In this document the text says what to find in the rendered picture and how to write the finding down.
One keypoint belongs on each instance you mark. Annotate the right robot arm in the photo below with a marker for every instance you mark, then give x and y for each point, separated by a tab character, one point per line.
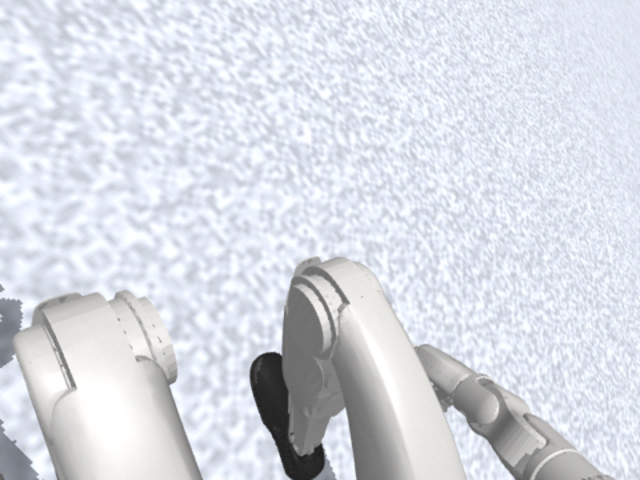
527	446

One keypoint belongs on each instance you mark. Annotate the right robot hand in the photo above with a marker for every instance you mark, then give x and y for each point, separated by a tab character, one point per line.
444	371

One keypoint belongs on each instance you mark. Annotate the right robot foot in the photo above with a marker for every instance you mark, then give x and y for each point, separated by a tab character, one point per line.
271	397

